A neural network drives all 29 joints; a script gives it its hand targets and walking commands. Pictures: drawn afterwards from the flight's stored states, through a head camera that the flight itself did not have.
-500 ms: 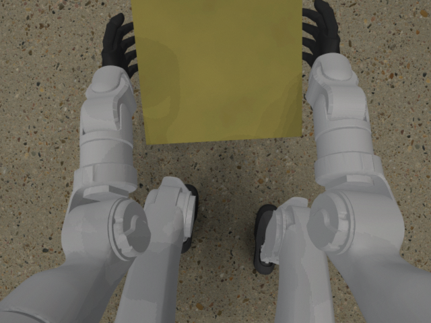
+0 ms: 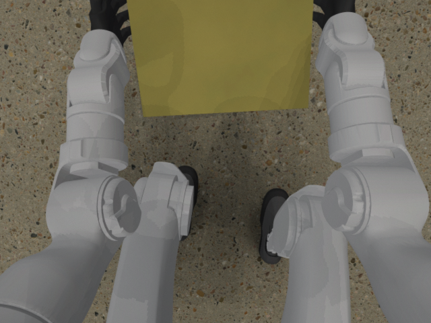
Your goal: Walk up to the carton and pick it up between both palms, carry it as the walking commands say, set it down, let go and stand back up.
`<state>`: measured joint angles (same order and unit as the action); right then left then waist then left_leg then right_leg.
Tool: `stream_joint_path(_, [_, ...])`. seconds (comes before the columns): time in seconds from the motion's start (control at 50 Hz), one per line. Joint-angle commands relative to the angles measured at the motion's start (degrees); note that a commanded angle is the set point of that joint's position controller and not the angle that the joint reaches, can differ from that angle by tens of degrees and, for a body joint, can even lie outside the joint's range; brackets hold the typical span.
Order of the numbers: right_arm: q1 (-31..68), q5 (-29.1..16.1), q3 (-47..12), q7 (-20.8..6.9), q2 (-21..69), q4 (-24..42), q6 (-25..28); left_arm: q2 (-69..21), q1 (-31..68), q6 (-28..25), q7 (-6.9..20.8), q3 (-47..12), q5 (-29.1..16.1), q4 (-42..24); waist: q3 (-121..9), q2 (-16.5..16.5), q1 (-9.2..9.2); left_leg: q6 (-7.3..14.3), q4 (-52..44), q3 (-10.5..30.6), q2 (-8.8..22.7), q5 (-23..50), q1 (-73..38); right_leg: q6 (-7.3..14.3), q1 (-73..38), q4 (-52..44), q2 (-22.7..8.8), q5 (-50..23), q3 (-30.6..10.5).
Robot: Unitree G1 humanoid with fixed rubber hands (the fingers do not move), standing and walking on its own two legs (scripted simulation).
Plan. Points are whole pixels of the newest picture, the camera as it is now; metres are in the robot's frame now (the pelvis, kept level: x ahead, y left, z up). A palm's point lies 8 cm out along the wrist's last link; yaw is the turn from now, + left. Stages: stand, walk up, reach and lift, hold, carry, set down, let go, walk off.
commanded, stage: set down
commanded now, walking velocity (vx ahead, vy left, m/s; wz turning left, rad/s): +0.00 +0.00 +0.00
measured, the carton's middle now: (221, 23) +0.56 +0.09 -0.24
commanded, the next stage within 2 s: none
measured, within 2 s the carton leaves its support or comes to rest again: rests again in 0.84 s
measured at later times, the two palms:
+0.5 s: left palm (115, 29) +0.51 +0.24 -0.16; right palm (331, 13) +0.57 -0.08 -0.16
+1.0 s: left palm (115, 22) +0.52 +0.25 -0.17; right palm (327, 7) +0.59 -0.07 -0.17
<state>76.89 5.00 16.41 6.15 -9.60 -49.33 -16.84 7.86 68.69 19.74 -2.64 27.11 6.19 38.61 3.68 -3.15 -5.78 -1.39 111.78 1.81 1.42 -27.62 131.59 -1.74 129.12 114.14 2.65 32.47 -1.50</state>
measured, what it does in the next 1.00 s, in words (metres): stands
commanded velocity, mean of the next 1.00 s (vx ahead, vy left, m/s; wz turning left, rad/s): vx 0.00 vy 0.00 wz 0.00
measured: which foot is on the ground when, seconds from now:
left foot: down 0.00-1.00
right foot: down 0.00-1.00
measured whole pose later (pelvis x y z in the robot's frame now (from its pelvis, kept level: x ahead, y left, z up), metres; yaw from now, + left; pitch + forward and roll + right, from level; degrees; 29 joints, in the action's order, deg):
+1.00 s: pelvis +0.01 +0.00 -0.03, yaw +0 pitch +44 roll +0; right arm 83.3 4.9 18.2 4.8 -11.8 -52.3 -13.8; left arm 11.6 75.7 16.6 2.7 28.7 5.7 43.2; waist 11.3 -3.4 -7.2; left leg -2.4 119.8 2.8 1.4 -30.8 133.1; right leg -1.5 130.9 122.1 3.9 35.5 -1.2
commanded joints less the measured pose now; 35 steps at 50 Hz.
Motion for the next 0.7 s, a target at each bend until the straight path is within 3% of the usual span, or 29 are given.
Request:
stream_joint_path(0.0, [32.87,-7.96,-22.72,-14.31,53.28,3.34,1.78,-45.91,41.35,-3.32,16.68,-28.56,-9.64,-5.38,-70.68,-1.18,-4.24,-1.28,-5.51,-7.54,-6.94,20.19,-42.79,1.42,-31.31,-7.33,7.55,-15.65,5.55])
stream_joint_path(0.24, [33.11,-9.38,-22.79,-14.02,53.03,1.5,2.27,-44.85,40.85,-3.73,17.16,-27.66,-9.84,-2.84,-66.36,-1.3,-5.18,-0.91,-2.21,-7.67,-6.37,20.42,-41.12,1.56,-29.82,-4.25,7.65,-15.76,5.75])
stream_joint_path(0.46, [32.82,-7.45,-19.48,-14.38,50.06,-2.68,2.14,-42.61,39.3,-3.25,18.04,-23.4,-6.97,1.76,-55.61,-1.62,-5.68,-0.54,-2.15,-7.31,-5.73,14.17,-36.76,1.79,-25.97,-4.41,7.29,-9.83,5.55])
stream_joint_path(0.68, [30.15,-6.12,-18.47,-15.03,49.43,-4.61,1.63,-42.76,35.63,-2.82,19.03,-22.09,-6.3,4.08,-52.05,-2.36,-5.46,-0.47,-1.03,-7.18,-5.48,14.32,-35.5,1.86,-25.51,-3.56,7.09,-10.24,5.77])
